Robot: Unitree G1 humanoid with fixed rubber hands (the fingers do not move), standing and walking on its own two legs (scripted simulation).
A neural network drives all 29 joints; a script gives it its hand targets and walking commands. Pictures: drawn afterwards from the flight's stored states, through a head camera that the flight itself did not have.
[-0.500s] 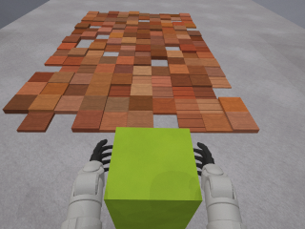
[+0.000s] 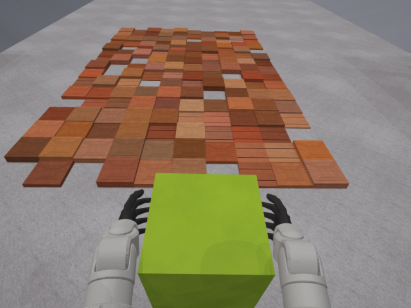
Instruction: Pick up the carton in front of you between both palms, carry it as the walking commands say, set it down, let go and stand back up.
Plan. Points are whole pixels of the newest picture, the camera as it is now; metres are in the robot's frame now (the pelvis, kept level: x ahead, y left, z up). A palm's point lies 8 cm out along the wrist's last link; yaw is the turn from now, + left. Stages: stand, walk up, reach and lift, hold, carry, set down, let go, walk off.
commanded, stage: hold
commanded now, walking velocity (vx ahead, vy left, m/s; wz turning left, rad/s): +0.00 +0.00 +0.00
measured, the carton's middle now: (204, 246) +0.28 +0.00 -0.03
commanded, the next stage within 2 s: carry in 1.28 s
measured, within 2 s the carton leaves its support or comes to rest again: neither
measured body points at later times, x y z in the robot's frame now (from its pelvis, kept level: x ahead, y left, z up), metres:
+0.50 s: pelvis -0.01 +0.00 +0.00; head -0.06 +0.00 +0.45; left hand +0.29 +0.15 +0.04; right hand +0.29 -0.15 +0.04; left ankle +0.00 +0.13 -0.75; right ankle +0.01 -0.13 -0.75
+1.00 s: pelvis +0.00 +0.00 +0.00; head -0.05 +0.00 +0.45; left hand +0.29 +0.15 +0.04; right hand +0.29 -0.15 +0.04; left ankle +0.00 +0.13 -0.75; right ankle +0.01 -0.13 -0.75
